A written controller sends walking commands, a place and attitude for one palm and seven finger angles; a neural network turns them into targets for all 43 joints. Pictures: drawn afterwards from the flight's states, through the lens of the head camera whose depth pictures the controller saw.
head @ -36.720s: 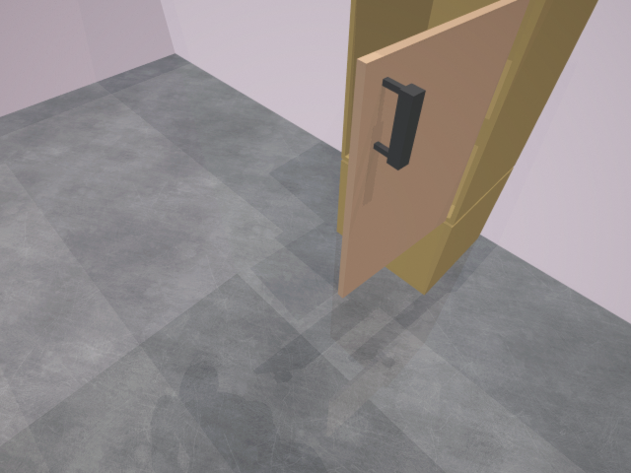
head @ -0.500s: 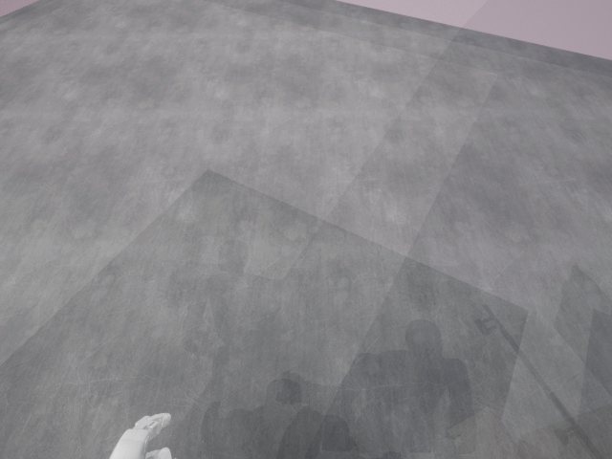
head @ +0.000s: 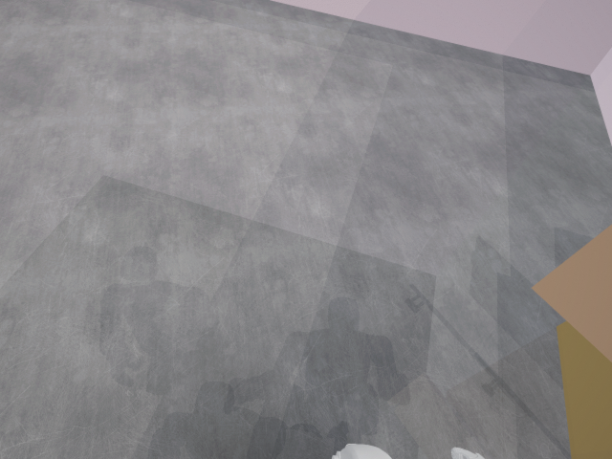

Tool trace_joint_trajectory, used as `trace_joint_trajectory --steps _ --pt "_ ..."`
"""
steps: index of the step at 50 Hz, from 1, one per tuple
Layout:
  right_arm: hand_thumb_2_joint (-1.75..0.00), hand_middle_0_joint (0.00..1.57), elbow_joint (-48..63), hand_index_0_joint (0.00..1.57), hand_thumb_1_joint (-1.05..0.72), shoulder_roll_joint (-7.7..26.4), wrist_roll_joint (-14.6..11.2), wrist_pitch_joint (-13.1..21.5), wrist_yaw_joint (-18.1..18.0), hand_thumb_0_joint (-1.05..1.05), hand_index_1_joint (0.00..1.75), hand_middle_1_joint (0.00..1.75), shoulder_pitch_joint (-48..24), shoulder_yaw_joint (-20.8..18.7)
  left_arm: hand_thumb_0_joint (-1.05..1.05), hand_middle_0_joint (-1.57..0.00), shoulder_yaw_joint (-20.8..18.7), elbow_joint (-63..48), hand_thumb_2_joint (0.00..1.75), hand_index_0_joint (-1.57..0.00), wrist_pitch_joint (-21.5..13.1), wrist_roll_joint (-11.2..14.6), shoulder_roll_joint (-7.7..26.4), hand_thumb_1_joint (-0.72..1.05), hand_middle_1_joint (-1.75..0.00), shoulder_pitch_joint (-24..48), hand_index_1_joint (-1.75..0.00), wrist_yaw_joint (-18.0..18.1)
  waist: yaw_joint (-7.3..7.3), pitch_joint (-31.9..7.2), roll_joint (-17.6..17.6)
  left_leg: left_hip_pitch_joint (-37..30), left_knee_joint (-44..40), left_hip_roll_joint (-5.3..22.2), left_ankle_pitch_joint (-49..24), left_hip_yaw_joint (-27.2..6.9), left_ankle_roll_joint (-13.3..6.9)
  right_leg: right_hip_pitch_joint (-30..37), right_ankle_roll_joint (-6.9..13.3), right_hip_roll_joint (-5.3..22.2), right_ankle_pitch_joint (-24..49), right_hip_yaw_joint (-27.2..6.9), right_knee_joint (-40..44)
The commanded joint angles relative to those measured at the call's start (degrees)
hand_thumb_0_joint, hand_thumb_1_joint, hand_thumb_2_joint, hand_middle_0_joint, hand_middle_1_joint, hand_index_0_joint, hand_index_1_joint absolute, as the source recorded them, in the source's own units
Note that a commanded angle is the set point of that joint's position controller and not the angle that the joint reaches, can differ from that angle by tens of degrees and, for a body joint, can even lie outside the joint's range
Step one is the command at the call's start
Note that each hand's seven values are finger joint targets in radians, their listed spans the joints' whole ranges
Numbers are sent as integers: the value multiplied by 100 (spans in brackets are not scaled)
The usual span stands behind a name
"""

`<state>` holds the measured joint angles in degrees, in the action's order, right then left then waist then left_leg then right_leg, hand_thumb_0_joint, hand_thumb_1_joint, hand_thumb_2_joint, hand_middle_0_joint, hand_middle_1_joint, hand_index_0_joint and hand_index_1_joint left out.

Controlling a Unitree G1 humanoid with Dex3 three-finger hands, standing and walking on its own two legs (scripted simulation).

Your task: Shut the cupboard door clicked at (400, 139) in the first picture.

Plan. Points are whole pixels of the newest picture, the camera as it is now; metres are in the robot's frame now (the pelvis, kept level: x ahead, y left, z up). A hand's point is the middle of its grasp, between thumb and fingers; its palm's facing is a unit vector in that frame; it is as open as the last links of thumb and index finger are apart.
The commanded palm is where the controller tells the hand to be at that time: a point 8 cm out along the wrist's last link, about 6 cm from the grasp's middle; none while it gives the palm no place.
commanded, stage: turn to face it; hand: left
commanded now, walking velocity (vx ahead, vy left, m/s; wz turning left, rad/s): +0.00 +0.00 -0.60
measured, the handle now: out of the picture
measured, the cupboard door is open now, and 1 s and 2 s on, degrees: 51 51 51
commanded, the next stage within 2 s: take the last steps up to it in 1.48 s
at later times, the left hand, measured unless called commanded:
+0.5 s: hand (220, 429) +0.17 +0.13 -0.16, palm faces -0.29 -0.93 -0.24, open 7.4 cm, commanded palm none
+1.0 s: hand (251, 355) +0.28 +0.10 -0.16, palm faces -0.55 -0.80 -0.23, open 7.4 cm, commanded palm none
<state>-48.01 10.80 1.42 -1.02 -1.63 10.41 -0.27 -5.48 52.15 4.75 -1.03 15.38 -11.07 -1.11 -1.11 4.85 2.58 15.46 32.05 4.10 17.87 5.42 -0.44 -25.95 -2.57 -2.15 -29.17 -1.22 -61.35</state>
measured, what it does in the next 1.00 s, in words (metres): steps on the spot, turning right: right foot, then left foot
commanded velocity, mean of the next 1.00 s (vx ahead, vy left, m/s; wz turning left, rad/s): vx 0.00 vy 0.00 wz -0.59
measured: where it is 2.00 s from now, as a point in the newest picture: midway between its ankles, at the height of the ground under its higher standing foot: outside the picture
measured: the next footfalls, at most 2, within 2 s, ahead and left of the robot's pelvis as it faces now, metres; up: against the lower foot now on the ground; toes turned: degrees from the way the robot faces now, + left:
right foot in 0.26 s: +0.03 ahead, -0.15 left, +0.00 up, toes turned -14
left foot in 0.64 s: +0.15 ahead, +0.07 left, +0.00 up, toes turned -20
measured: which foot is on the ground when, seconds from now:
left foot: down 0.00-0.26, up 0.28-0.62, down 0.64-1.00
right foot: up 0.00-0.24, down 0.26-0.66, up 0.68-1.00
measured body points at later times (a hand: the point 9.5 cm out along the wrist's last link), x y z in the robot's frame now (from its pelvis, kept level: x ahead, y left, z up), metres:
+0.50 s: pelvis +0.03 -0.04 +0.00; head +0.08 -0.06 +0.45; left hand +0.19 +0.18 -0.14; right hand +0.03 -0.32 -0.14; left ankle +0.06 +0.10 -0.67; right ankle -0.01 -0.14 -0.74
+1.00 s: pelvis +0.07 -0.01 +0.01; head +0.12 -0.03 +0.45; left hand +0.31 +0.15 -0.14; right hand -0.04 -0.24 -0.13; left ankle +0.11 +0.09 -0.74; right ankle -0.03 -0.12 -0.68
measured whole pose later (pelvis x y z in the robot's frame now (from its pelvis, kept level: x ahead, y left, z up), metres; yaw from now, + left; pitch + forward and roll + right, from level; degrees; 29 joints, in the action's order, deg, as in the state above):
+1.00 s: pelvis +0.07 -0.01 +0.01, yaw -35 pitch +1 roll -2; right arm -50.9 11.7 1.5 -1.0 -1.3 15.3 -1.3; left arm -5.2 51.2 5.0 -1.0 15.3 -7.7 -2.0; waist 1.0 4.9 -0.5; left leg 11.9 29.1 7.9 17.5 13.1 0.0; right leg -22.9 -3.5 2.0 -25.4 2.5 -51.2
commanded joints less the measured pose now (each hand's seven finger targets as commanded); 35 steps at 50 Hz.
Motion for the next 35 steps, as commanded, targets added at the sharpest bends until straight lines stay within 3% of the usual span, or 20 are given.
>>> trace_joint_trajectory --steps 1,7,9,11,12,13,14,15,16,18,20,23,26,28,30,31,32,33,34,35 --pt "-90 20 307 20 -90 1214 45 109 -126 0 30 30 343 -369 0 -20 -42 -593 90 -20 -125 2 275 90 -30 225 -30 -114 174 -603 -1226 -1108 -1088 1452 -3233 -708 -706 -552 -131 347 233 140 -247" --pt "-90 20 128 20 -90 1398 40 72 -46 0 30 30 580 -501 0 -20 43 -727 90 -20 -180 3 143 90 -30 548 -30 -144 348 -766 -1531 -1244 -741 1593 -3273 -209 -667 200 -38 292 330 575 1563" --pt "-90 20 108 20 -90 1432 29 49 -10 0 30 30 518 -541 0 -20 44 -700 90 -20 -222 -8 190 90 -30 431 -30 -132 287 -753 -1503 -1122 -488 1595 -3141 -60 -537 576 49 204 660 709 2237" --pt "-90 20 144 20 -90 1444 -17 29 24 0 30 30 295 -562 0 -20 -1 -530 90 -20 -275 -15 361 90 -30 -123 -30 -109 -72 -889 -1120 -554 278 1390 -2398 278 -151 1643 181 185 1885 730 3436" --pt "-90 20 211 20 -90 1223 -78 23 66 0 30 30 279 -536 0 -20 -74 -392 90 -20 -339 -53 786 90 -30 -553 -30 -50 -268 -1055 -93 196 1251 1014 -1442 555 169 2513 446 861 2772 -130 3925" --pt "-90 20 519 20 -90 736 -83 19 90 0 30 30 -61 -395 0 -20 -204 -296 90 -20 -407 -78 1377 90 -30 -864 -30 41 -451 -915 1661 1856 2591 55 1882 622 470 3080 1121 2199 4855 -2170 4059" --pt "-90 20 560 20 -90 924 -79 -74 35 0 30 30 -109 -386 0 -20 -218 -254 90 -20 -399 10 1470 90 -30 -1017 -30 128 -463 -970 1310 1971 3406 109 2015 -241 439 2715 1570 2599 5132 -2331 4084" --pt "-90 20 557 20 -90 850 -81 -102 32 0 30 30 -292 -383 0 -20 -201 -326 90 -20 -369 10 1337 90 -30 -773 -30 169 -355 -585 853 2268 3661 211 1657 -517 413 2508 1614 2343 4534 -2018 4162" --pt "-90 20 465 20 -90 851 -67 -83 16 0 30 30 -213 -382 0 -20 -188 -395 90 -20 -389 -9 1156 90 -30 -410 -30 213 -177 -635 1419 2456 3730 253 1406 -574 453 2547 1527 2070 4262 -2138 4164" --pt "-90 20 302 20 -90 990 -53 -94 60 0 30 30 -145 -422 0 -20 -54 -547 90 -20 -391 18 867 90 -30 32 -30 206 28 -549 959 2011 3606 282 763 -638 523 2004 1322 1662 4061 -1468 4107" --pt "-90 20 198 20 -90 885 -53 -115 104 0 30 30 48 -403 0 -20 -41 -615 90 -20 -411 -5 873 90 -30 156 -30 184 148 -738 559 1579 3197 146 491 -477 564 1788 1211 1423 3865 -1161 4070" --pt "-90 20 235 20 -90 821 -58 -109 98 0 30 30 -36 -395 0 -20 -64 -554 90 -20 -416 -32 935 90 -30 32 -30 162 108 -748 395 1463 2505 -16 511 -433 579 1805 1286 1408 3551 -1409 4096" --pt "-90 20 323 20 -90 774 -92 -44 73 0 30 30 -149 -375 0 -20 -99 -503 90 -20 -398 -49 993 90 -30 -76 -30 152 34 -822 474 1262 1700 -146 649 -397 560 1933 1344 1398 3912 -1675 3918" --pt "-90 20 311 20 -90 785 -117 -3 39 0 30 30 27 -370 0 -20 -127 -517 90 -20 -374 -51 1004 90 -30 71 -30 152 138 -786 626 819 1055 -206 542 -398 522 1662 1285 1388 4022 -1810 3760" --pt "-90 20 180 20 -90 826 -129 47 5 0 30 30 414 -372 0 -20 -111 -533 90 -20 -336 -5 942 90 -30 248 -30 145 346 -792 559 -103 -100 -281 -312 -401 486 1117 962 1125 3646 -1802 3429" --pt "-90 20 109 20 -90 1016 -110 102 -19 0 30 30 629 -405 0 -20 -70 -578 90 -20 -306 42 765 90 -30 285 -30 135 422 -903 116 -857 -789 -9 -750 -579 410 612 688 780 3075 -1561 3051" --pt "-90 20 111 20 -90 1514 -29 168 -39 0 30 30 804 -485 0 -20 -15 -637 90 -20 -276 99 400 90 -30 59 -30 105 415 -1145 -1367 -1539 -1289 1220 -1454 -1853 -19 -151 311 -38 1364 -870 2096" --pt "-90 20 168 20 -90 1803 3 135 -56 0 30 30 908 -536 0 -20 18 -710 90 -20 -274 87 314 90 -30 8 -30 84 399 -1140 -2115 -1496 -1380 2294 -2410 -2587 -640 -516 97 -191 -838 -126 730" --pt "-90 20 246 20 -90 1723 26 106 -51 0 30 30 869 -486 0 -20 18 -747 90 -20 -271 33 467 90 -30 117 -30 80 424 -960 -1441 -1020 -1222 2358 -2590 -2460 -900 -338 106 100 -771 -287 5" --pt "-90 20 241 20 -90 1487 45 142 -88 0 30 30 597 -409 0 -20 -38 -619 90 -20 -222 -30 449 90 -30 73 -30 61 260 -813 -1624 -794 -1419 2091 -2687 -2184 -753 -467 -3 155 -430 -351 -384"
